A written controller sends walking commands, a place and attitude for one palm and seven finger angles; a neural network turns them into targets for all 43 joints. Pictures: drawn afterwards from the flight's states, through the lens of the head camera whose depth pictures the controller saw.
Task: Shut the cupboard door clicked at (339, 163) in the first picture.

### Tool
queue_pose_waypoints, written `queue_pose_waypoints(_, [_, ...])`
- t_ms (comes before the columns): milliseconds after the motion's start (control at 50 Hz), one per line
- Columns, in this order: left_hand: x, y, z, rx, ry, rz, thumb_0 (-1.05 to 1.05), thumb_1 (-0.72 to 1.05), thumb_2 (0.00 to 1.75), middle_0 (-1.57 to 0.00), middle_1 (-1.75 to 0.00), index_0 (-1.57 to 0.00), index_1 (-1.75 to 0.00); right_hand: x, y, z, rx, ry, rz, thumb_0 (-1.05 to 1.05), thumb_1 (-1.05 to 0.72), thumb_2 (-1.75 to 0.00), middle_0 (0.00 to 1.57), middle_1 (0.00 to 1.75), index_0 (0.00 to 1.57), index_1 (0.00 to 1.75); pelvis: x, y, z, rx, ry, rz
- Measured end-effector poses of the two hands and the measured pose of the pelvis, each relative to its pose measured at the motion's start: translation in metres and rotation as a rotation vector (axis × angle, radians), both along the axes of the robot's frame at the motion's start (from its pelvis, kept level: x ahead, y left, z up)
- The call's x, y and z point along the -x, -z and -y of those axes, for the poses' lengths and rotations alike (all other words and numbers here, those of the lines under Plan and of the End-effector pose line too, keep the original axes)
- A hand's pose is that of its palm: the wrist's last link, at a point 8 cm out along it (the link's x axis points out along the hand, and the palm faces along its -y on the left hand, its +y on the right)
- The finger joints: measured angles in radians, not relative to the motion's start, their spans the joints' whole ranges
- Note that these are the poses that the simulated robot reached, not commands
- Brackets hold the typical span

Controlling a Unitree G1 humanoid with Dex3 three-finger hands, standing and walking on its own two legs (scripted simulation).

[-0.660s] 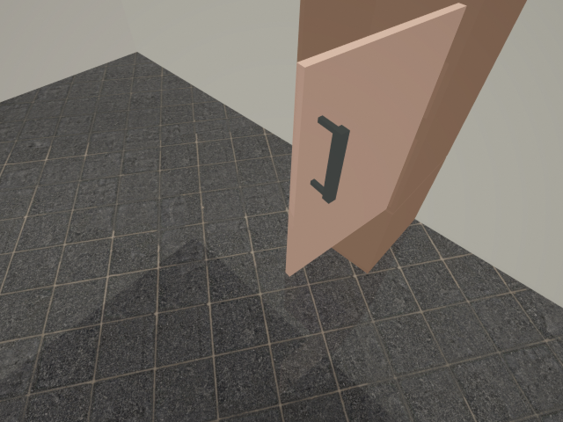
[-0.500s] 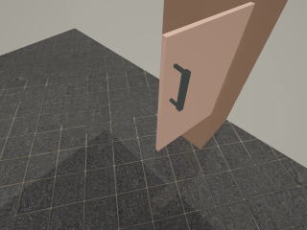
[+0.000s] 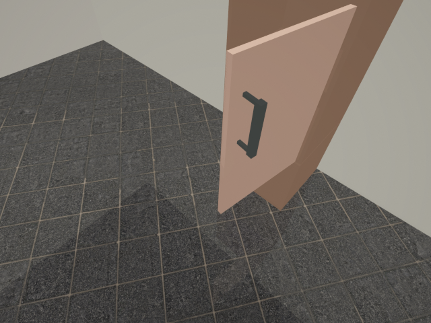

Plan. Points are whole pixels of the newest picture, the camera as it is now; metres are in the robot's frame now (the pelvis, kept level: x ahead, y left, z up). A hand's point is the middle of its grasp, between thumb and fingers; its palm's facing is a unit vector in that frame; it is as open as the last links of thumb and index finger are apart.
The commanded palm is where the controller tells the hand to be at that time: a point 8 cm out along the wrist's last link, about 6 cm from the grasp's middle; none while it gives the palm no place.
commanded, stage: look at it before walking up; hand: left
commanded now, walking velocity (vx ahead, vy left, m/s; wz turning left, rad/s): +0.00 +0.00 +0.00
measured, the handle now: (249, 126) +0.52 -0.05 +0.06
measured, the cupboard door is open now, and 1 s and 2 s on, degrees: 81 81 81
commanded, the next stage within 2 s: walk around to get in front in 0.18 s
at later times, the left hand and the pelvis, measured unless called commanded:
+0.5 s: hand out of the picture +0.01 +0.18 -0.18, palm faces -0.02 -0.98 -0.19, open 7.4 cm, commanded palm none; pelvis -0.01 +0.00 -0.01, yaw -4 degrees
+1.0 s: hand out of the picture +0.06 +0.13 -0.17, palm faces -0.27 -0.93 -0.25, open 7.4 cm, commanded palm none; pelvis -0.03 -0.05 +0.00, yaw -20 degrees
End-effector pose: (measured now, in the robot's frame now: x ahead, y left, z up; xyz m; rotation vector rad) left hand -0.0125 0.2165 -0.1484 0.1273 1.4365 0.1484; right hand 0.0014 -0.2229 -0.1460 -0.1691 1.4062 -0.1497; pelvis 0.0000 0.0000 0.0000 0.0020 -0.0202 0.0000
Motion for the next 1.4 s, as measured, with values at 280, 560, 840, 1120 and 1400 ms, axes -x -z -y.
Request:
queue_pose_waypoints(280, [-0.010, -0.002, -0.007, -0.015, 0.012, 0.021, 0.01, 0.91, 0.90, -0.20, -0.30, -0.20, -0.30, -0.007, -0.002, 0.007, 0.015, -0.003, 0.015, 0.00, -0.91, -0.90, 0.20, 0.30, 0.20, 0.30, -0.001, -0.001, 0.000, 0.000, 0.003, 0.001])
queue_pose_waypoints(560, [-0.024, 0.005, -0.011, -0.022, 0.073, 0.002, 0.01, 0.91, 0.90, -0.20, -0.30, -0.20, -0.30, 0.004, 0.005, 0.014, 0.035, 0.100, 0.057, 0.00, -0.90, -0.90, 0.21, 0.30, 0.20, 0.30, 0.011, 0.009, 0.003, -0.012, 0.107, -0.005])
queue_pose_waypoints(840, [-0.069, -0.012, 0.021, -0.111, 0.238, 0.089, 0.01, 0.91, 0.90, -0.20, -0.29, -0.20, -0.30, 0.026, 0.018, 0.077, 0.023, 0.242, 0.098, 0.00, -0.91, -0.90, 0.21, 0.30, 0.20, 0.30, 0.028, 0.013, 0.045, -0.030, 0.260, -0.013])
queue_pose_waypoints(1120, [-0.105, -0.009, 0.038, -0.041, 0.372, 0.096, 0.01, 0.90, 0.90, -0.20, -0.30, -0.20, -0.30, -0.005, -0.014, 0.096, 0.116, 0.331, 0.245, 0.00, -0.91, -0.90, 0.20, 0.30, 0.20, 0.30, 0.018, 0.004, 0.034, -0.025, 0.398, -0.039])
queue_pose_waypoints(1400, [-0.206, 0.012, -0.007, 0.000, 0.553, 0.138, 0.01, 0.91, 0.90, -0.20, -0.30, -0.20, -0.30, 0.022, -0.033, 0.013, 0.185, 0.442, 0.229, 0.00, -0.90, -0.90, 0.21, 0.30, 0.20, 0.30, -0.012, 0.008, -0.023, 0.039, 0.574, -0.046])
